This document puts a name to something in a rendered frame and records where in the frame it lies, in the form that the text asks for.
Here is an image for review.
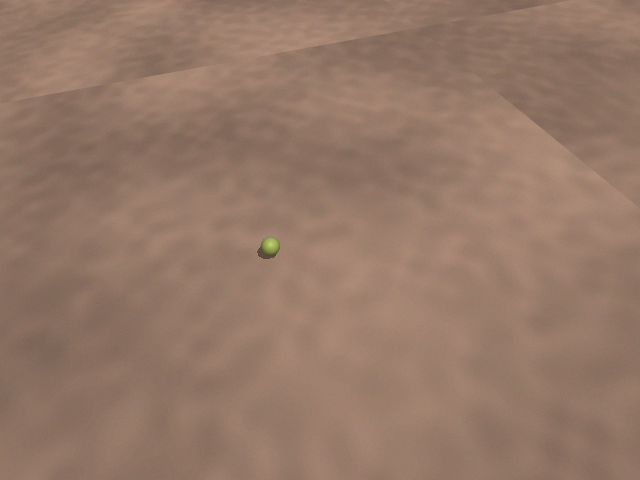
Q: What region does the ball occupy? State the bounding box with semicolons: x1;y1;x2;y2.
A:
261;237;280;256

